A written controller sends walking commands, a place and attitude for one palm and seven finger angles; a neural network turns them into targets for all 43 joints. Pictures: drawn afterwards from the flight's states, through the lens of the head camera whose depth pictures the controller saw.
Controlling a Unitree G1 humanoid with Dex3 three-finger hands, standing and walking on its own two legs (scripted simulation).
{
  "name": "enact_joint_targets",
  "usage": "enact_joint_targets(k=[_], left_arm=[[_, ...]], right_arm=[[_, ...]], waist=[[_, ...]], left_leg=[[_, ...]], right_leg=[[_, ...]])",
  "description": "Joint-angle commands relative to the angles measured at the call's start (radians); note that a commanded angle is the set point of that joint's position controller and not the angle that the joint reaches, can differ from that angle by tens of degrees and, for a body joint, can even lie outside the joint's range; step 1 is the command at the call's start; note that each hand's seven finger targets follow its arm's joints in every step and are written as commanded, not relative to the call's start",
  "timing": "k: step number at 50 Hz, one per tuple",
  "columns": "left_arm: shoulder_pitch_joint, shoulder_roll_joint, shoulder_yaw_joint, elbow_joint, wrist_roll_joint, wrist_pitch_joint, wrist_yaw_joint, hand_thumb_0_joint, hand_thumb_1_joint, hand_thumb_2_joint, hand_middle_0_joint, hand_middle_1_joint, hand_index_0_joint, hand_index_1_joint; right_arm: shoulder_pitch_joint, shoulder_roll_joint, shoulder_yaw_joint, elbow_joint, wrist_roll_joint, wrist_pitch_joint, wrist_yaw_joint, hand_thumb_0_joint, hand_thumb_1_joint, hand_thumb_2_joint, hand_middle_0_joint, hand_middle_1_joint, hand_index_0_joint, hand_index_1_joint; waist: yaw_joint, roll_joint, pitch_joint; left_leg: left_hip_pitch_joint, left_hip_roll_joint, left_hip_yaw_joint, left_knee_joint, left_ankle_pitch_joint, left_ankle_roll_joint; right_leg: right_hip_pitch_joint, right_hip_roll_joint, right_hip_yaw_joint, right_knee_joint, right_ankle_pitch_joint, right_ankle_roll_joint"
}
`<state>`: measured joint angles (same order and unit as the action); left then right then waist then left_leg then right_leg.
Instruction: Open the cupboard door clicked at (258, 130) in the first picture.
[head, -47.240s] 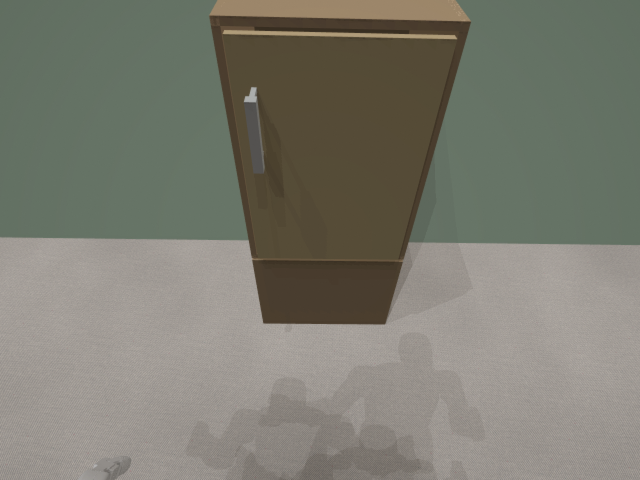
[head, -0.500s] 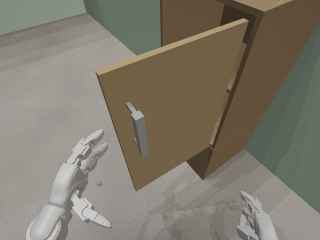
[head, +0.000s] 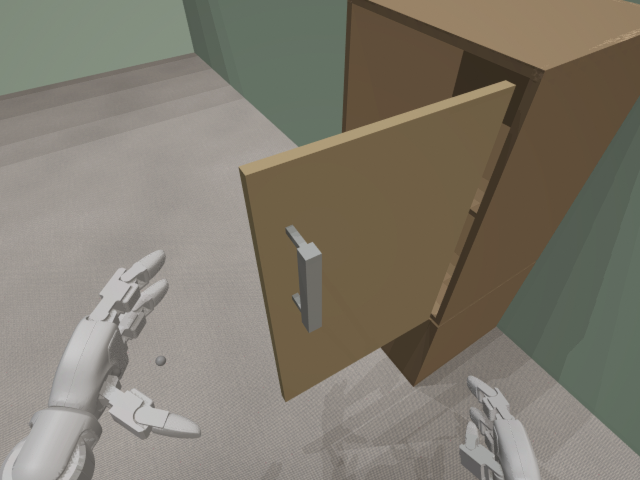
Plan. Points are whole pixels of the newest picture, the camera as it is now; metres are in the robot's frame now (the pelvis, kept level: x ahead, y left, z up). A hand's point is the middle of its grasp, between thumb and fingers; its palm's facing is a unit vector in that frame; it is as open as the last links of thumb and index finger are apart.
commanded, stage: draw the hand back to the body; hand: left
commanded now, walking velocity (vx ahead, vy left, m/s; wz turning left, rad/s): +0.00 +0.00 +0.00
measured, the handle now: (303, 280) +0.35 +0.07 +0.07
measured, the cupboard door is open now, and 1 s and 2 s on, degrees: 87 87 87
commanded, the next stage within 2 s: step back with the hand held close in 1.00 s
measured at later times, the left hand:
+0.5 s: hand (106, 307) +0.23 +0.24 +0.16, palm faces +0.37 -0.82 -0.43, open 10.5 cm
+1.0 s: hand (99, 309) +0.22 +0.24 +0.17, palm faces +0.41 -0.81 -0.43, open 7.4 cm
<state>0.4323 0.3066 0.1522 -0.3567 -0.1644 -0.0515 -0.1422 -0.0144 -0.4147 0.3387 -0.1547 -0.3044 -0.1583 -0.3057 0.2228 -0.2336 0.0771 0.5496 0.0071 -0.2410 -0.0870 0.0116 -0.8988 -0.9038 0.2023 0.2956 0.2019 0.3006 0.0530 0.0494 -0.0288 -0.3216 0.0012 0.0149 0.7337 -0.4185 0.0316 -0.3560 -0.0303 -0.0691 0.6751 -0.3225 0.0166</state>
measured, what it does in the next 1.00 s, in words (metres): stands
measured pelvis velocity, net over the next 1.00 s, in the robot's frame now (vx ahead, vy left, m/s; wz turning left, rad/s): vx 0.02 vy -0.02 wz -0.03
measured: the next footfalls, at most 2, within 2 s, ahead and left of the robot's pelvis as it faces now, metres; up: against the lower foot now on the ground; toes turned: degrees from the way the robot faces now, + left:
right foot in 1.96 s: -0.04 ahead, -0.12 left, +0.00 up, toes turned +3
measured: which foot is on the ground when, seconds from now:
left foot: down 0.00-1.00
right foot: down 0.00-1.00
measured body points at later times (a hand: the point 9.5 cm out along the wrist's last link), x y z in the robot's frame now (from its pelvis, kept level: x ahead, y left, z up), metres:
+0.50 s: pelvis +0.03 +0.00 +0.02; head +0.03 -0.02 +0.47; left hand +0.20 +0.28 +0.18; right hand +0.21 -0.22 -0.07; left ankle -0.02 +0.09 -0.72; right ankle +0.02 -0.13 -0.72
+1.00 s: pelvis +0.02 -0.02 +0.03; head +0.01 -0.04 +0.48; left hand +0.19 +0.28 +0.19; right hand +0.20 -0.24 -0.06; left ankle -0.02 +0.09 -0.72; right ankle +0.02 -0.13 -0.72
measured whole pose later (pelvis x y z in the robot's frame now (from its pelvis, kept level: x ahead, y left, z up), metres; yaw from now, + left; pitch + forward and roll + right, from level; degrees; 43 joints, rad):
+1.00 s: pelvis +0.02 -0.02 +0.03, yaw -2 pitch -4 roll -1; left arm 0.46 0.34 0.31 -0.37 -0.03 -0.08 0.11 0.01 0.88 0.90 -0.21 -0.31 -0.21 -0.31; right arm 0.18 -0.23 0.02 0.66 -0.02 -0.12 -0.07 0.01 -0.90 -0.90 0.20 0.30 0.20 0.30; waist 0.07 0.07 0.05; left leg -0.03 0.02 0.04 0.39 -0.29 0.01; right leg -0.09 0.00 -0.05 0.37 -0.20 0.00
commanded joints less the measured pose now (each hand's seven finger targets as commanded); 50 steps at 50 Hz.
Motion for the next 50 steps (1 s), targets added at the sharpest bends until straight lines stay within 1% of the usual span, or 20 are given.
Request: enact_joint_targets(k=[1, 2, 6, 7, 8, 9, 13, 14, 16, 19, 21, 24, 28, 31, 34, 38, 41, 42, 43, 50], left_arm=[[-0.04, 0.056, 0.038, -0.264, 0.096, -0.055, 0.192, 0.0, -0.15, 0.45, -0.162, -0.3, -0.162, -0.3], [-0.036, 0.066, 0.043, -0.276, 0.108, -0.06, 0.212, 0.0, -0.115, 0.465, -0.164, -0.3, -0.164, -0.3], [-0.037, 0.105, 0.07, -0.282, 0.142, -0.074, 0.258, 0.0, 0.025, 0.525, -0.169, -0.3, -0.169, -0.3], [-0.04, 0.117, 0.084, -0.292, 0.146, -0.078, 0.266, 0.0, 0.06, 0.54, -0.17, -0.3, -0.17, -0.3], [-0.032, 0.141, 0.106, -0.274, 0.15, -0.077, 0.274, 0.0, 0.095, 0.555, -0.171, -0.3, -0.171, -0.3], [-0.034, 0.13, 0.104, -0.284, 0.15, -0.078, 0.276, 0.0, 0.13, 0.57, -0.173, -0.3, -0.173, -0.3], [-0.033, 0.164, 0.155, -0.286, 0.157, -0.085, 0.288, 0.0, 0.27, 0.63, -0.178, -0.3, -0.178, -0.3], [-0.03, 0.15, 0.151, -0.29, 0.154, -0.086, 0.287, 0.0, 0.305, 0.645, -0.179, -0.3, -0.179, -0.3], [-0.014, 0.16, 0.176, -0.271, 0.152, -0.086, 0.288, 0.0, 0.375, 0.675, -0.181, -0.3, -0.181, -0.3], [0.005, 0.154, 0.194, -0.241, 0.145, -0.083, 0.281, 0.0, 0.48, 0.72, -0.185, -0.3, -0.185, -0.3], [-0.005, 0.173, 0.224, -0.245, 0.143, -0.087, 0.279, 0.0, 0.55, 0.75, -0.187, -0.3, -0.187, -0.3], [-0.013, 0.185, 0.247, -0.238, 0.139, -0.087, 0.277, 0.0, 0.655, 0.795, -0.191, -0.3, -0.191, -0.3], [-0.038, 0.232, 0.306, -0.25, 0.137, -0.091, 0.281, 0.0, 0.795, 0.855, -0.196, -0.3, -0.196, -0.3], [-0.064, 0.234, 0.32, -0.259, 0.131, -0.095, 0.281, 0.0, 0.9, 0.9, -0.2, -0.3, -0.2, -0.3], [-0.048, 0.18, 0.268, -0.208, 0.131, -0.086, 0.272, 0.0, 0.9, 0.9, -0.2, -0.3, -0.2, -0.3], [-0.063, 0.199, 0.274, -0.197, 0.133, -0.086, 0.27, 0.0, 0.9, 0.9, -0.2, -0.3, -0.2, -0.3], [-0.065, 0.213, 0.289, -0.227, 0.133, -0.095, 0.273, 0.0, 0.9, 0.9, -0.2, -0.3, -0.2, -0.3], [-0.06, 0.222, 0.299, -0.233, 0.133, -0.097, 0.275, 0.0, 0.9, 0.9, -0.2, -0.3, -0.2, -0.3], [-0.065, 0.237, 0.307, -0.242, 0.135, -0.097, 0.275, 0.0, 0.9, 0.9, -0.2, -0.3, -0.2, -0.3], [-0.066, 0.214, 0.293, -0.216, 0.133, -0.102, 0.275, 0.0, 0.9, 0.9, -0.2, -0.3, -0.2, -0.3]], right_arm=[[-0.09, -0.096, -0.056, -0.136, -0.008, -0.03, -0.012, 0.0, -0.9, -0.9, 0.2, 0.3, 0.2, 0.3], [-0.09, -0.096, -0.056, -0.131, -0.011, -0.025, -0.01, 0.0, -0.9, -0.9, 0.2, 0.3, 0.2, 0.3], [-0.101, -0.1, -0.063, -0.115, -0.017, -0.014, -0.008, 0.0, -0.9, -0.9, 0.2, 0.3, 0.2, 0.3], [-0.104, -0.1, -0.066, -0.113, -0.019, -0.012, -0.01, 0.0, -0.9, -0.9, 0.2, 0.3, 0.2, 0.3], [-0.111, -0.103, -0.065, -0.101, -0.021, -0.009, -0.013, 0.0, -0.9, -0.9, 0.2, 0.3, 0.2, 0.3], [-0.115, -0.099, -0.066, -0.102, -0.021, -0.006, -0.014, 0.0, -0.9, -0.9, 0.2, 0.3, 0.2, 0.3], [-0.125, -0.1, -0.069, -0.081, -0.023, 0.003, -0.012, 0.0, -0.9, -0.9, 0.2, 0.3, 0.2, 0.3], [-0.123, -0.096, -0.069, -0.08, -0.022, 0.005, -0.009, 0.0, -0.9, -0.9, 0.2, 0.3, 0.2, 0.3], [-0.122, -0.097, -0.074, -0.072, -0.024, 0.011, -0.005, 0.0, -0.9, -0.9, 0.2, 0.3, 0.2, 0.3], [-0.132, -0.097, -0.081, -0.065, -0.022, 0.027, 0.0, 0.0, -0.9, -0.9, 0.2, 0.3, 0.2, 0.3], [-0.131, -0.1, -0.087, -0.063, -0.022, 0.039, 0.004, 0.0, -0.9, -0.9, 0.2, 0.3, 0.2, 0.3], [-0.138, -0.099, -0.09, -0.057, -0.022, 0.05, 0.005, 0.0, -0.9, -0.9, 0.2, 0.3, 0.2, 0.3], [-0.146, -0.1, -0.096, -0.051, -0.023, 0.057, 0.005, 0.0, -0.9, -0.9, 0.2, 0.3, 0.2, 0.3], [-0.147, -0.096, -0.098, -0.05, -0.021, 0.061, 0.006, 0.0, -0.9, -0.9, 0.2, 0.3, 0.2, 0.3], [-0.146, -0.099, -0.097, -0.045, -0.02, 0.066, 0.01, 0.0, -0.9, -0.9, 0.2, 0.3, 0.2, 0.3], [-0.154, -0.106, -0.103, -0.046, -0.019, 0.072, 0.01, 0.0, -0.9, -0.9, 0.2, 0.3, 0.2, 0.3], [-0.157, -0.099, -0.103, -0.051, -0.022, 0.069, 0.008, 0.0, -0.9, -0.9, 0.2, 0.3, 0.2, 0.3], [-0.157, -0.098, -0.102, -0.051, -0.022, 0.067, 0.009, 0.0, -0.9, -0.9, 0.2, 0.3, 0.2, 0.3], [-0.163, -0.102, -0.102, -0.049, -0.023, 0.066, 0.007, 0.0, -0.9, -0.9, 0.2, 0.3, 0.2, 0.3], [-0.166, -0.093, -0.099, -0.042, -0.021, 0.057, 0.006, 0.0, -0.9, -0.9, 0.2, 0.3, 0.2, 0.3]], waist=[[-0.008, 0.022, -0.011], [-0.007, 0.06, -0.021], [-0.001, 0.015, -0.043], [0.002, 0.02, -0.06], [0.006, 0.005, -0.043], [0.005, 0.003, -0.049], [0.016, 0.033, -0.054], [0.013, 0.036, -0.05], [0.017, 0.018, -0.053], [0.019, -0.012, -0.035], [0.02, -0.028, -0.051], [0.022, 0.02, -0.043], [0.028, 0.008, -0.064], [0.024, 0.018, -0.063], [0.016, 0.02, -0.011], [0.02, -0.014, -0.012], [0.025, 0.007, -0.049], [0.027, -0.004, -0.053], [0.03, 0.029, -0.058], [0.024, 0.012, -0.004]], left_leg=[[-0.005, 0.028, -0.047, -0.245, 0.176, -0.03], [0.012, 0.028, -0.045, -0.257, 0.2, -0.032], [0.073, 0.035, -0.043, -0.301, 0.272, -0.032], [0.094, 0.035, -0.038, -0.308, 0.295, -0.03], [0.093, 0.037, -0.04, -0.318, 0.302, -0.031], [0.107, 0.036, -0.038, -0.327, 0.319, -0.031], [0.149, 0.039, -0.031, -0.345, 0.43, -0.039], [0.162, 0.041, -0.031, -0.35, 0.468, -0.042], [0.179, 0.044, -0.027, -0.352, 0.524, -0.046], [0.196, 0.046, -0.013, -0.36, 0.536, -0.039], [0.209, 0.046, -0.009, -0.362, 0.559, -0.038], [0.223, 0.044, 0.001, -0.368, 0.566, -0.037], [0.245, 0.042, 0.009, -0.362, 0.585, -0.03], [0.257, 0.04, 0.013, -0.367, 0.577, -0.028], [0.249, 0.042, 0.011, -0.378, 0.566, -0.027], [0.25, 0.04, 0.014, -0.385, 0.502, -0.018], [0.255, 0.033, 0.017, -0.386, 0.486, -0.016], [0.254, 0.031, 0.015, -0.384, 0.495, -0.016], [0.259, 0.032, 0.015, -0.384, 0.494, -0.018], [0.241, 0.031, 0.014, -0.397, 0.421, -0.016]], right_leg=[[0.124, 0.016, 0.025, -0.169, 0.087, -0.043], [0.144, 0.013, 0.022, -0.173, 0.105, -0.044], [0.199, 0.015, 0.021, -0.204, 0.146, -0.043], [0.216, 0.014, 0.024, -0.211, 0.163, -0.043], [0.228, 0.016, 0.023, -0.223, 0.167, -0.044], [0.24, 0.015, 0.024, -0.228, 0.181, -0.043], [0.285, 0.015, 0.026, -0.249, 0.244, -0.045], [0.288, 0.014, 0.025, -0.252, 0.264, -0.042], [0.305, 0.016, 0.024, -0.259, 0.301, -0.041], [0.314, 0.017, 0.028, -0.279, 0.329, -0.037], [0.328, 0.019, 0.03, -0.286, 0.353, -0.036], [0.332, 0.018, 0.037, -0.297, 0.366, -0.036], [0.348, 0.02, 0.045, -0.308, 0.4, -0.037], [0.344, 0.018, 0.049, -0.316, 0.401, -0.034], [0.321, 0.02, 0.041, -0.327, 0.377, -0.032], [0.322, 0.023, 0.043, -0.339, 0.347, -0.032], [0.343, 0.02, 0.048, -0.336, 0.349, -0.032], [0.348, 0.022, 0.049, -0.335, 0.359, -0.033], [0.35, 0.019, 0.053, -0.337, 0.357, -0.035], [0.321, 0.024, 0.051, -0.356, 0.298, -0.035]])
